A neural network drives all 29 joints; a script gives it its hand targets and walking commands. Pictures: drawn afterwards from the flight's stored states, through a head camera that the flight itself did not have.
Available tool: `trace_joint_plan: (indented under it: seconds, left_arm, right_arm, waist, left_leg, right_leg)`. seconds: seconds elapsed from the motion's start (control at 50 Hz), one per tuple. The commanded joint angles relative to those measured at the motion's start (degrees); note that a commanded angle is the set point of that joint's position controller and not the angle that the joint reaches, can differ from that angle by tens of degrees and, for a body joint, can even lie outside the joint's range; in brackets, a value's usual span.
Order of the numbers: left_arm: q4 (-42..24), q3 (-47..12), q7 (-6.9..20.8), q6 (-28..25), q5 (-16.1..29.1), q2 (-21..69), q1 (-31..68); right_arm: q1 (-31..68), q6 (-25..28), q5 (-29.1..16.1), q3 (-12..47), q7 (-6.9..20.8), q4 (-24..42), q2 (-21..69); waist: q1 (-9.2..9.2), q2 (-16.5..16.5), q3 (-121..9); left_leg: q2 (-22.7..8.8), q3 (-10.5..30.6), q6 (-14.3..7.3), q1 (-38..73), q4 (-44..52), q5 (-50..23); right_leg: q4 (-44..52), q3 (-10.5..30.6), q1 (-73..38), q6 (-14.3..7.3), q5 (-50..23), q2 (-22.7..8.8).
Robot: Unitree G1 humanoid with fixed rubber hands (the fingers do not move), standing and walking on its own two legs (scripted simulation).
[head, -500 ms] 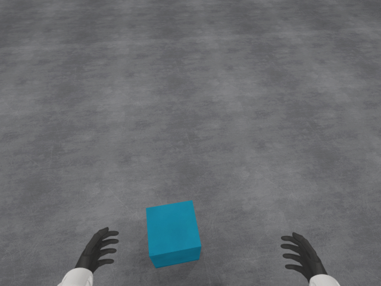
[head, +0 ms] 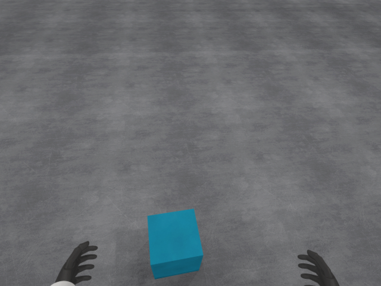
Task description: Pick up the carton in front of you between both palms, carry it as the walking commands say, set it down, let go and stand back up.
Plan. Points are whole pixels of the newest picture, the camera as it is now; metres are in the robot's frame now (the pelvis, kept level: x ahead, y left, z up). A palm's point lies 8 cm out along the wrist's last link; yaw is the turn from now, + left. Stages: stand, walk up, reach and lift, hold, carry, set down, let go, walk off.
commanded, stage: stand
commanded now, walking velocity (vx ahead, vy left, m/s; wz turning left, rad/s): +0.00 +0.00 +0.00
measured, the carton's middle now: (174, 244) +0.40 +0.06 -0.64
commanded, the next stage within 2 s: none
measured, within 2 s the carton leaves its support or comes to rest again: neither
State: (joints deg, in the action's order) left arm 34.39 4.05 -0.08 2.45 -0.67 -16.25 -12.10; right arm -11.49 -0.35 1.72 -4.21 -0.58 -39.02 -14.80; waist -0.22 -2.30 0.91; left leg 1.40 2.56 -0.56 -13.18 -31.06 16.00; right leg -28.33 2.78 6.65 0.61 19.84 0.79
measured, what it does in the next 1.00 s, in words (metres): stands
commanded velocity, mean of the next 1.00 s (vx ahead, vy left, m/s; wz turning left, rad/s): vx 0.00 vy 0.00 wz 0.00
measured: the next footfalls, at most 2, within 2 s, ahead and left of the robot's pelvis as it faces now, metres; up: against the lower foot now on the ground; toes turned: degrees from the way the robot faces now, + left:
none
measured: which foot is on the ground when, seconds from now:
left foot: down 0.00-1.00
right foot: down 0.00-1.00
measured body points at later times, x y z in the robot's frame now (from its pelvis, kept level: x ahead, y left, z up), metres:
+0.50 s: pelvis -0.01 +0.02 +0.00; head -0.01 +0.03 +0.45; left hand +0.10 +0.30 -0.12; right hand +0.11 -0.27 -0.10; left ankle +0.01 +0.11 -0.73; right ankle -0.05 -0.13 -0.73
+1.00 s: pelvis -0.02 +0.01 +0.01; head -0.02 +0.02 +0.46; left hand +0.07 +0.31 -0.12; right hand +0.08 -0.29 -0.10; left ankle +0.01 +0.11 -0.73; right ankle -0.05 -0.13 -0.73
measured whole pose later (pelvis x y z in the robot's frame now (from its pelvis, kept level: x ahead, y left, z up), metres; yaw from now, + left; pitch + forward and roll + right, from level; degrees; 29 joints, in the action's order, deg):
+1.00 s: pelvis -0.02 +0.01 +0.01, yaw +0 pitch -3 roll +0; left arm 49.7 2.0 -2.0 -1.0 -0.5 -19.5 -14.1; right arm -10.0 0.7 0.5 -2.8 -1.4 -53.3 -17.6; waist -0.5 -1.5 2.2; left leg 2.1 2.4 -1.3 -11.5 -26.3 11.6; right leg -24.2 2.8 5.3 1.7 16.0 -0.4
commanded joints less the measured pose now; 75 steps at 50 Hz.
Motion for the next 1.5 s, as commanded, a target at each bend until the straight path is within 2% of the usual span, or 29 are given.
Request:
trace_joint_plan:
  seconds: [0.0, 0.12, 0.5, 0.98, 1.48]
  left_arm:
    - [-2.30, 1.60, -0.55, -2.52, -0.35, -6.17, 1.63]
    - [0.64, 1.25, -1.30, -3.28, -0.46, -7.24, -0.04]
    - [6.51, 0.34, -2.20, -3.82, -0.14, -9.04, -2.43]
    - [12.95, -0.36, -2.15, -4.10, 0.26, -11.14, -1.78]
    - [16.98, -0.51, -1.96, -4.15, 0.60, -12.20, -0.08]
  right_arm:
    - [2.78, 1.96, 0.09, -2.23, -0.57, 2.59, -7.44]
    - [2.10, 2.30, -0.04, -2.20, -1.09, -0.11, -8.81]
    - [1.98, 1.95, -0.58, -1.43, -1.08, -5.57, -10.02]
    - [2.86, 1.71, -1.25, -0.26, -1.00, -11.90, -11.77]
    - [3.50, 1.71, -1.67, 0.66, -1.13, -15.51, -13.05]
  waist:
    - [-0.06, 4.53, -1.16]
    - [-0.21, 4.64, -1.79]
    - [-0.31, 2.66, 0.06]
    - [-0.34, 2.53, 1.21]
    - [-0.13, 2.57, 0.91]
  left_leg:
    - [-4.15, 3.41, -0.44, 1.72, 5.91, -11.14]
    - [-4.78, 4.26, -0.60, 3.29, 5.91, -13.90]
    - [-5.23, 5.40, -1.08, 3.32, 7.19, -12.04]
    - [-5.70, 6.52, -0.84, 2.93, 10.36, -8.29]
    - [-6.09, 7.10, -0.74, 3.44, 11.41, -9.83]
  right_leg:
    - [4.14, 0.99, 3.41, 0.39, -9.37, -1.98]
    - [4.20, 1.62, 2.75, 0.54, -10.42, -2.37]
    - [5.61, 2.52, 3.08, 0.40, -9.45, -3.98]
    - [8.68, 3.50, 2.44, -0.11, -8.08, -5.40]
    - [10.54, 3.30, 1.68, -0.56, -8.40, -6.11]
